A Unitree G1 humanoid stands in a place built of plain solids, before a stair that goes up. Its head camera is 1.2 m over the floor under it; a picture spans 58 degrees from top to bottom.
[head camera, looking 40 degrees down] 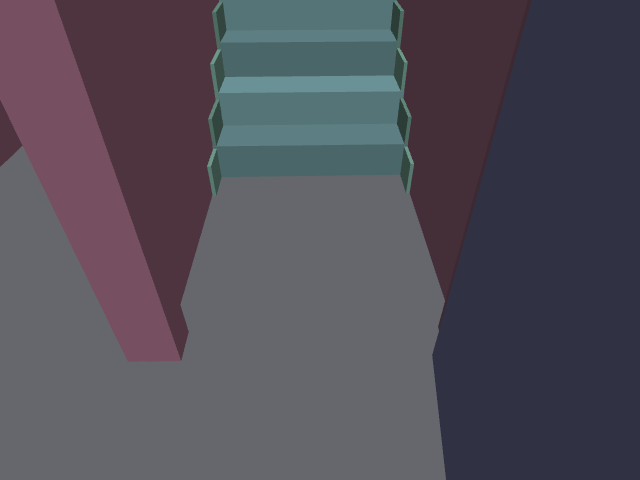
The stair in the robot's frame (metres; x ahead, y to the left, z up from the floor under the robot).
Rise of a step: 0.18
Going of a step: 0.23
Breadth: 0.98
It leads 1 degrees to the left of straight ahead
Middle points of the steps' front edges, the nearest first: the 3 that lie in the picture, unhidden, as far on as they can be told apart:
1.95 0.05 0.18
2.18 0.05 0.36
2.42 0.06 0.53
